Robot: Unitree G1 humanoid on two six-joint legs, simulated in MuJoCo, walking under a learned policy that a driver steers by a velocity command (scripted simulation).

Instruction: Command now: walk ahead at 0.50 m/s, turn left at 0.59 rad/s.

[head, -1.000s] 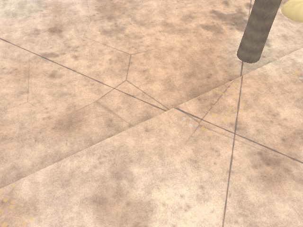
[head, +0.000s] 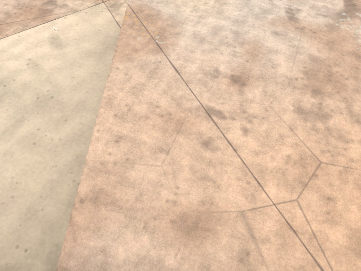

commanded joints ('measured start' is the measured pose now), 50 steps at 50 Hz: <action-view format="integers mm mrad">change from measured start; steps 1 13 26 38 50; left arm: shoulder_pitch -104 308 333 344 248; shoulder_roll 72 225 171 192 109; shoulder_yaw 10 56 50 72 28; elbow -95 9 54 21 17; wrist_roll -5 -33 -46 -12 -4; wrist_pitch -12 -35 -47 -35 18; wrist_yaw -4 1 2 45 -25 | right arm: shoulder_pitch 67 150 -271 -415 -77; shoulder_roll -156 -135 -94 -110 -94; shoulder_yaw -32 -5 31 24 14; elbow -48 -62 -171 -223 -97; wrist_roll -1 -33 -46 -19 -14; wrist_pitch -10 -28 5 -21 -66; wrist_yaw -7 -5 28 19 -5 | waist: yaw -13 94 87 131 82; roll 97 -160 -4 -31 202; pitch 3 -261 -20 1 -35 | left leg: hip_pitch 61 -494 -514 -311 -73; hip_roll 264 35 221 196 388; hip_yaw -226 -38 54 -48 -107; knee -40 1009 561 115 -14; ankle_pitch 408 -271 175 302 501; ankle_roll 110 -60 -171 -162 -49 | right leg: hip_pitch -59 901 530 563 11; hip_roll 43 -217 5 58 96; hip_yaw -23 770 265 419 53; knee -89 -596 -689 -382 444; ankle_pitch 77 -213 250 65 -133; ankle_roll -2 -373 -310 -219 -91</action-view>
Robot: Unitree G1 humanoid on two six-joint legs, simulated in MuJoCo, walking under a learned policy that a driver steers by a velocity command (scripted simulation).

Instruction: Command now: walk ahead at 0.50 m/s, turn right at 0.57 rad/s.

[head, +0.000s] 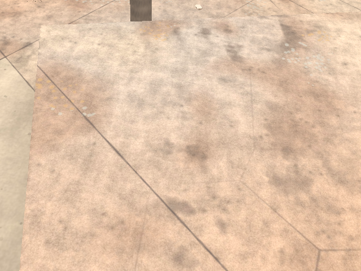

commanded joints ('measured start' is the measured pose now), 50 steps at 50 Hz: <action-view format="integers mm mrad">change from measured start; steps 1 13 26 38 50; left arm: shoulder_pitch -10 -362 -49 176 77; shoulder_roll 34 -24 60 76 21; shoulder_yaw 4 -55 0 -6 -23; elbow -68 -175 -23 77 29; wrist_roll -5 3 -29 -20 -5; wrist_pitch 2 -20 -66 -86 -68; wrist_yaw -27 -50 17 25 11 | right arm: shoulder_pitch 52 204 117 -290 7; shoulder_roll -119 -156 -113 -98 -105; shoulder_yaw -30 -34 -28 -15 -37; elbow -20 78 -28 -164 -20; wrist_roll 17 1 -28 -5 9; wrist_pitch -32 1 59 49 12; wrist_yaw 3 -23 27 32 12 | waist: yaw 8 -61 -75 58 -7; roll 215 145 76 25 135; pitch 11 50 14 86 19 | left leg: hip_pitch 80 330 -302 -448 96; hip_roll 255 263 146 95 273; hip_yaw -164 95 -19 13 -299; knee -216 -163 631 179 -261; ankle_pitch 539 871 -45 217 176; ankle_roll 48 25 -76 -19 171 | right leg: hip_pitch -134 -40 366 641 27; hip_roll -56 -1 -166 -196 -72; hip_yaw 53 -162 187 149 46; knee -112 -703 -1155 -1145 -173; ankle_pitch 143 208 550 638 26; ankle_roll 18 -71 -247 -157 -30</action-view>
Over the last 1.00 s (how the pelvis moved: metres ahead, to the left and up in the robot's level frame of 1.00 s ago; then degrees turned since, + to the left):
0.57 0.00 -0.06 -20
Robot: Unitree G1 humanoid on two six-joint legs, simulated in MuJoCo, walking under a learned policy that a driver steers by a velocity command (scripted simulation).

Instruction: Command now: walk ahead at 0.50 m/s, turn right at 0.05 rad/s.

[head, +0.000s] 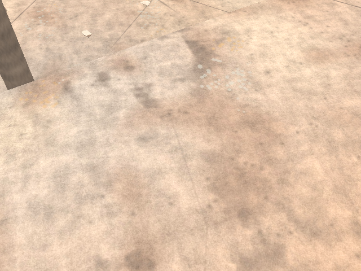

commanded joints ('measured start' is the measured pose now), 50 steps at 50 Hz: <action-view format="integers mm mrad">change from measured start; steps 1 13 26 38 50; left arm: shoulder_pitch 38 -353 -87 87 146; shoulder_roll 65 25 75 80 11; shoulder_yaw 12 -17 29 28 14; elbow -55 -172 -58 62 34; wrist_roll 15 7 1 -9 -18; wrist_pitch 10 15 -15 -39 -26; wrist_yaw -14 -31 -3 -1 6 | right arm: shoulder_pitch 90 271 167 -142 292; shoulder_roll -82 -121 -84 -30 -263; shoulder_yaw -19 -27 -22 3 -85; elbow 3 121 93 10 122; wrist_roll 10 15 8 -1 -24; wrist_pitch -24 -32 -11 22 -4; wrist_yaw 0 -1 -4 21 -7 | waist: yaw -3 -85 -16 2 -131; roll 97 98 -40 -27 298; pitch -38 27 -52 39 -302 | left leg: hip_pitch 158 271 -262 -327 616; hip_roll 270 215 112 143 398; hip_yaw -311 -128 -126 -32 -720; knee -303 -343 661 255 -132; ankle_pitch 147 344 -149 152 -75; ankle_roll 132 111 0 -73 321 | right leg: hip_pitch -187 -286 255 248 -227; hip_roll -98 -122 -308 -221 7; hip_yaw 31 -94 245 19 -192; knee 5 -496 -941 -1049 136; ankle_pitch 51 349 237 450 -25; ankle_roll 17 65 -134 -117 43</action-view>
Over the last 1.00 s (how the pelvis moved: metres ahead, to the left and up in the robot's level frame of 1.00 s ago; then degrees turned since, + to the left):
0.52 -0.06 -0.01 -21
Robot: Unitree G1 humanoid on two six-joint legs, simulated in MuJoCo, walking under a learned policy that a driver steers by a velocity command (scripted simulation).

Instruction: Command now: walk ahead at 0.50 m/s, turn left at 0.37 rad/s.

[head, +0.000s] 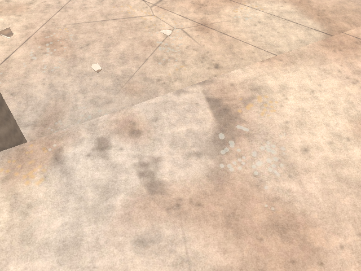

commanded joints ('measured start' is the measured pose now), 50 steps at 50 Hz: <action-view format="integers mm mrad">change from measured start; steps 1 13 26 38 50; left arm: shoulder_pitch -4 -349 -148 -119 -20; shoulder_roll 134 95 214 136 186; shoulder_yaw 26 19 41 33 34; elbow -107 -264 -283 -243 -161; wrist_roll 3 21 12 -5 -24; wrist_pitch -22 32 -25 -41 10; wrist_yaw -10 -27 -3 -10 0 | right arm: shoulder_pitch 354 341 318 163 221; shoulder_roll -255 -168 -206 -111 -118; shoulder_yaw -82 -61 -74 -40 -21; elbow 68 68 13 -91 -62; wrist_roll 33 42 35 5 -26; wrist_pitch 12 -4 -10 61 13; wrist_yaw -7 -20 -25 35 17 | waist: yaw -119 -65 72 -38 -103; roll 132 54 10 -77 -51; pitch -273 3 -187 -32 -135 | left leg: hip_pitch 724 314 272 -236 295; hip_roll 367 154 51 102 -22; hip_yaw -796 -392 -401 -153 -36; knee -291 -403 150 531 -168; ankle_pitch -125 171 452 -63 224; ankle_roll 252 126 -5 -85 -10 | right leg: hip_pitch -675 -684 -27 -111 -99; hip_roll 24 -91 -52 -265 -178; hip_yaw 167 141 217 196 -47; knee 740 237 -189 -469 43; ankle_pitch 2 365 302 506 960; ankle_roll -23 92 -26 -127 -35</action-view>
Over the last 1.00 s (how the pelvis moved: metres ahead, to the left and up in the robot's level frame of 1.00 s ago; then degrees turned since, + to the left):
0.53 -0.01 -0.01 5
